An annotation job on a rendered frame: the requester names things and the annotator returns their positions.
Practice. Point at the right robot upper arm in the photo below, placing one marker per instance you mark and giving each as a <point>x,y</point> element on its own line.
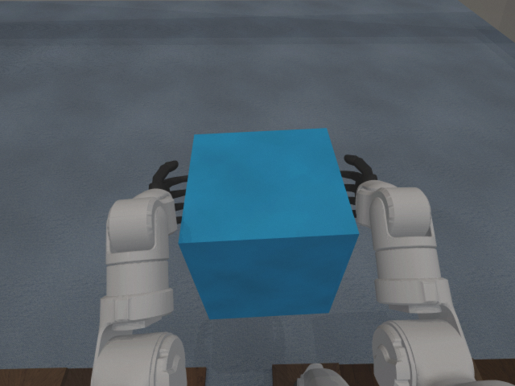
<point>423,352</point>

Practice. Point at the left robot forearm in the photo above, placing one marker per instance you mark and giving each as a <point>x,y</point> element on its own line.
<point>137,286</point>

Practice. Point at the left robot upper arm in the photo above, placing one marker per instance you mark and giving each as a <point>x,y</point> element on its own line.
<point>150,359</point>

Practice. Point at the robot right thigh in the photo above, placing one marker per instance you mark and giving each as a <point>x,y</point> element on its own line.
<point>321,377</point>

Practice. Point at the right robot shin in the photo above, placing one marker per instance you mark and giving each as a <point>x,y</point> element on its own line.
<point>314,365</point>

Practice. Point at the right robot forearm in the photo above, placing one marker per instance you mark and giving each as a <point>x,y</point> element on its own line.
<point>409,278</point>

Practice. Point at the robot right hand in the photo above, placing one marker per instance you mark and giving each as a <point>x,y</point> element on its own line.
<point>365,174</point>

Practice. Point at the robot left hand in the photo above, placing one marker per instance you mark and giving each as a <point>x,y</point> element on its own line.
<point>160,182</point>

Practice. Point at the carton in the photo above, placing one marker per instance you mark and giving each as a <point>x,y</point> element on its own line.
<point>267,227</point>

